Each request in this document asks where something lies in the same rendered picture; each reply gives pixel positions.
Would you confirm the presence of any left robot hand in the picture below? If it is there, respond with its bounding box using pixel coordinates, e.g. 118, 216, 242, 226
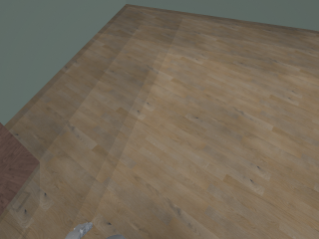
65, 222, 93, 239

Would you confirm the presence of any cabinet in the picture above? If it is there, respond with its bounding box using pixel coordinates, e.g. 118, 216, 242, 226
0, 122, 40, 216

